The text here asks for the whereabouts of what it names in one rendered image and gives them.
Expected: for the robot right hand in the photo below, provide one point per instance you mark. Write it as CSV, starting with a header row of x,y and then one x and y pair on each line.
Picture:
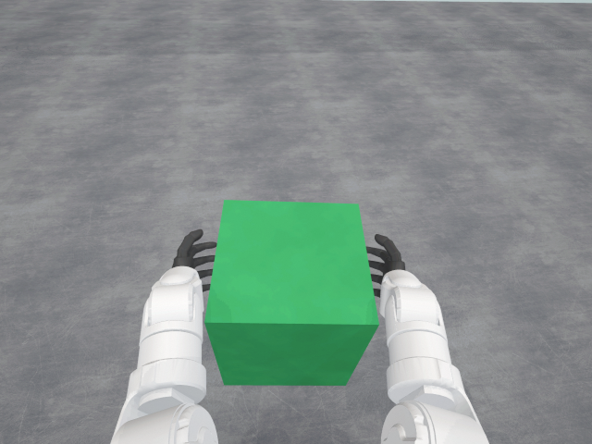
x,y
391,256

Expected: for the right robot forearm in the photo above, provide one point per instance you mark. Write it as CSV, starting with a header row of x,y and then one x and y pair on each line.
x,y
419,358

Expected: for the robot left upper arm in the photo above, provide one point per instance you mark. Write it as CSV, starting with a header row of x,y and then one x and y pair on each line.
x,y
187,423

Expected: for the left robot forearm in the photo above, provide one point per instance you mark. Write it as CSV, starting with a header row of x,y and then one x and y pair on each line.
x,y
169,370

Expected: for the carton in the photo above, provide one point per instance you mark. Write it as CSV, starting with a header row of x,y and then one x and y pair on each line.
x,y
291,300

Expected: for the robot right upper arm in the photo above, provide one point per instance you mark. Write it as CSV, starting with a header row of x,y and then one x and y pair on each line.
x,y
415,422

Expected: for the robot left hand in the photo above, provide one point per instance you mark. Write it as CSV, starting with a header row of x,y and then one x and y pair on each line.
x,y
187,250

